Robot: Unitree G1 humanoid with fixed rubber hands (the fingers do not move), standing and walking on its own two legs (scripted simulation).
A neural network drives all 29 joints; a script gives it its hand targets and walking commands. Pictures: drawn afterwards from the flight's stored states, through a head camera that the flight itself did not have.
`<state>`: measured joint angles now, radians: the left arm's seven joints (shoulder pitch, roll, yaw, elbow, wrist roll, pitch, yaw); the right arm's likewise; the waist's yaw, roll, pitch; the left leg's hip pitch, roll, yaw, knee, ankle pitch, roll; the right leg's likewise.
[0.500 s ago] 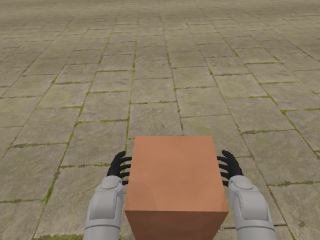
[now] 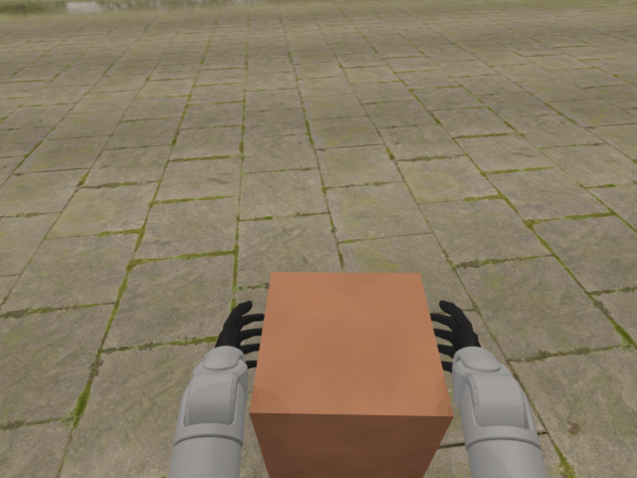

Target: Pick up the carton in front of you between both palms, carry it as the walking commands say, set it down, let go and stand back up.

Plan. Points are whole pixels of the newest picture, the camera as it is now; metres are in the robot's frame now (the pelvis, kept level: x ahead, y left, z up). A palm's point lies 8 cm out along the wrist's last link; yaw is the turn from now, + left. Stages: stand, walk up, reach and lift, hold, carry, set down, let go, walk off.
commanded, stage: hold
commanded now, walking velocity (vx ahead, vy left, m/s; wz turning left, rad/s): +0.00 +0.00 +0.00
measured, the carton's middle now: (344, 383) +0.30 +0.00 -0.04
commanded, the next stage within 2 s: set down in 0.10 s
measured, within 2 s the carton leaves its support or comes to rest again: neither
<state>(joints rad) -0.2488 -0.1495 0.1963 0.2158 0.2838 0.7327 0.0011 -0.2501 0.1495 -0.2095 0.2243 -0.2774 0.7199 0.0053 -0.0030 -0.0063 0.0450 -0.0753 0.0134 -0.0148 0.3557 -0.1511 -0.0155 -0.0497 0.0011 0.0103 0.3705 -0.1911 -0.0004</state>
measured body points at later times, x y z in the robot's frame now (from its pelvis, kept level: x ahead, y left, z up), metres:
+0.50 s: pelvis -0.02 +0.01 -0.02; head +0.01 +0.02 +0.43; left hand +0.34 +0.16 -0.01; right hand +0.34 -0.14 -0.01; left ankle +0.04 +0.13 -0.75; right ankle +0.02 -0.12 -0.75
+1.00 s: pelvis -0.03 +0.01 -0.13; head +0.19 +0.01 +0.26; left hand +0.39 +0.18 -0.21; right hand +0.39 -0.13 -0.21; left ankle +0.04 +0.13 -0.75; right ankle +0.02 -0.12 -0.75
